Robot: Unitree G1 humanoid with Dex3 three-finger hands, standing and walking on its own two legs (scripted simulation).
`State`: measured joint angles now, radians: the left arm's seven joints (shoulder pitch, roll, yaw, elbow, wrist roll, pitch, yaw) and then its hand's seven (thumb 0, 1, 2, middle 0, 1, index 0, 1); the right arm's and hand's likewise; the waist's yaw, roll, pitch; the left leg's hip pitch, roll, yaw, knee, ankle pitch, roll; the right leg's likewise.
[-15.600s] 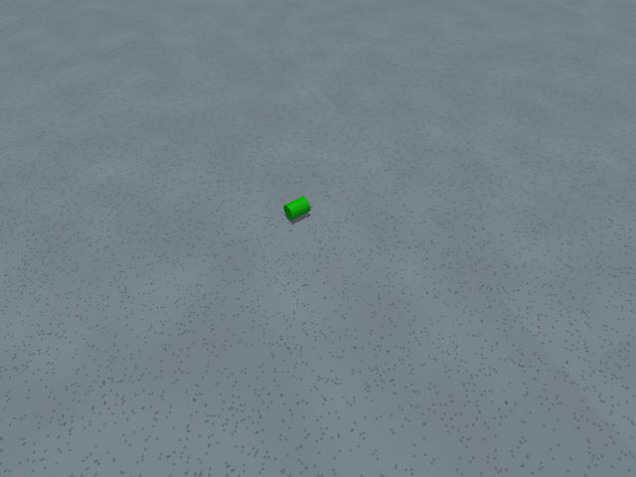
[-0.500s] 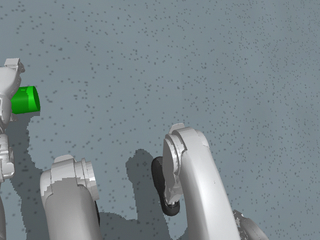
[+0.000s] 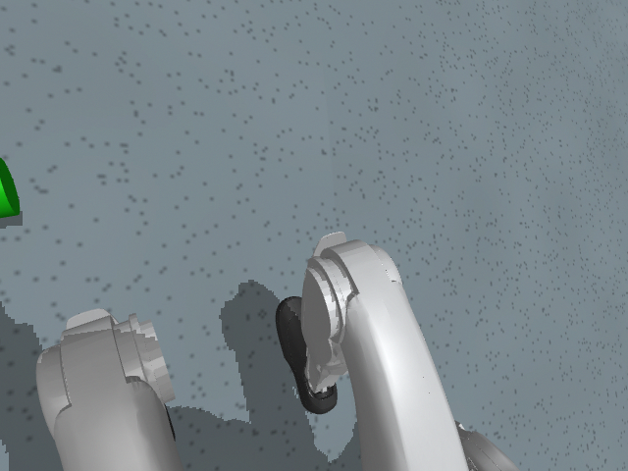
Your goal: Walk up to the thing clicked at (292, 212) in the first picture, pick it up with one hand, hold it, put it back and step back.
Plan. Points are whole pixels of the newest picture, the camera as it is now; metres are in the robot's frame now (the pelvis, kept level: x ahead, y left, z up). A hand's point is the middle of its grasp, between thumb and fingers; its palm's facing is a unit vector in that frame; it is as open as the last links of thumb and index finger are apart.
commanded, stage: rest palm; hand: left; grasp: from above
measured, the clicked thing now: out of the picture +0.48 +0.29 -0.27
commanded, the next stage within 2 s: close in 0.42 s
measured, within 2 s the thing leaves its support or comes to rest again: neither
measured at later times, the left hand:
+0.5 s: hand out of the picture +0.46 +0.29 -0.24, palm faces -0.45 -0.12 -0.88, open 13.5 cm
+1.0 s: hand out of the picture +0.46 +0.29 -0.25, palm faces -0.47 -0.13 -0.87, open 11.9 cm
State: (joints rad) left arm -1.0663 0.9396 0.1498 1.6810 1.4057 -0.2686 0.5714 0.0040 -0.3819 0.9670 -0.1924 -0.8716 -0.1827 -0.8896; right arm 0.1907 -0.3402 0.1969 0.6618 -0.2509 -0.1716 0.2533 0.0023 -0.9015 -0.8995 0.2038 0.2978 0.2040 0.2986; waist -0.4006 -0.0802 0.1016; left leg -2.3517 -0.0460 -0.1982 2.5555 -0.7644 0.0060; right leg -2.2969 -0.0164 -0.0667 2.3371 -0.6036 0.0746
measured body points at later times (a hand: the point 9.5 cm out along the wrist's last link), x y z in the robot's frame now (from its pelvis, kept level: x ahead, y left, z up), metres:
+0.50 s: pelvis +0.00 +0.00 +0.00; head +0.27 +0.13 +0.33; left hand +0.48 +0.29 -0.19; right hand +0.03 -0.25 -0.05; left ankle +0.05 +0.11 -0.27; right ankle +0.13 -0.14 -0.27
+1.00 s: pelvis -0.01 +0.00 +0.00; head +0.28 +0.12 +0.33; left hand +0.48 +0.29 -0.20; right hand +0.03 -0.26 -0.04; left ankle +0.05 +0.11 -0.27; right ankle +0.13 -0.14 -0.27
